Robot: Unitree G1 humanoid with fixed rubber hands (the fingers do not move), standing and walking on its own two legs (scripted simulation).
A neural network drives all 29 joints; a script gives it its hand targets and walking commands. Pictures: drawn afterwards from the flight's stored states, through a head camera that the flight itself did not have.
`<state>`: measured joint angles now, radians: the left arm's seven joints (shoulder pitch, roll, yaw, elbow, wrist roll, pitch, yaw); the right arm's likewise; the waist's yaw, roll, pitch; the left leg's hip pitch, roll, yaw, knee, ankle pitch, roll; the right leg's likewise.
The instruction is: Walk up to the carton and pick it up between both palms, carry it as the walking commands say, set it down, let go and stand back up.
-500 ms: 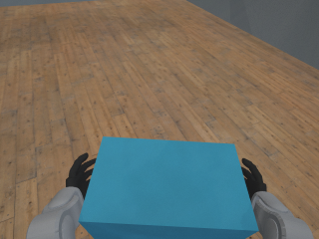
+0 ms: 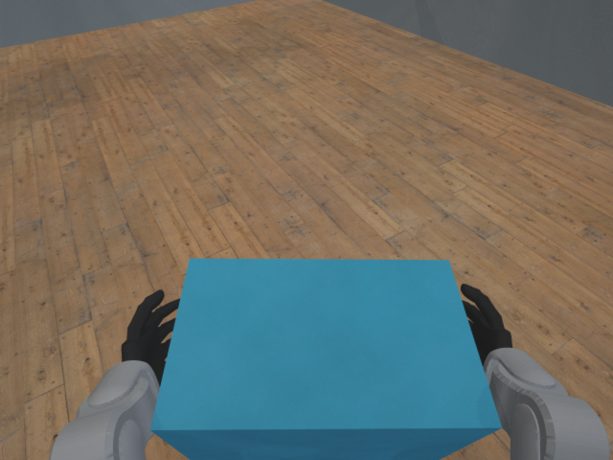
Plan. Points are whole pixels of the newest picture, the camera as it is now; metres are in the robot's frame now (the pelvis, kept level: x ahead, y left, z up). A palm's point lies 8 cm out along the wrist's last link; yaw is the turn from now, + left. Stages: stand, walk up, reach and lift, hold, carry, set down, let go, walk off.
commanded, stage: carry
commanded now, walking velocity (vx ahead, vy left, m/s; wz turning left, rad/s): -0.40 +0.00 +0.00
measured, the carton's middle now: (315, 381) +0.24 +0.00 +0.02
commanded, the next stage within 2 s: none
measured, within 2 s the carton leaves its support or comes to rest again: neither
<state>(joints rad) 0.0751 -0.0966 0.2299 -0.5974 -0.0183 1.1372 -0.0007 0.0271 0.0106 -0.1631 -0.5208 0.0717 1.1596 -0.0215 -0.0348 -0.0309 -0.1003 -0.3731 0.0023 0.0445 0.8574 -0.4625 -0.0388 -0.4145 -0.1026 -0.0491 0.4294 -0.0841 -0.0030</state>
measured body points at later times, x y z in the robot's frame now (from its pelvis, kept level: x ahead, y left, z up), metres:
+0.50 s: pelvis -0.23 +0.01 -0.01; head -0.23 -0.01 +0.44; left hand +0.01 +0.18 +0.07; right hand +0.00 -0.19 +0.05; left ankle -0.14 +0.14 -0.73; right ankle -0.26 -0.10 -0.74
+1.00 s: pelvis -0.35 +0.02 -0.01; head -0.38 +0.03 +0.44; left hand -0.13 +0.23 +0.07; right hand -0.11 -0.15 +0.07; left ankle -0.36 +0.15 -0.74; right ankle -0.26 -0.10 -0.74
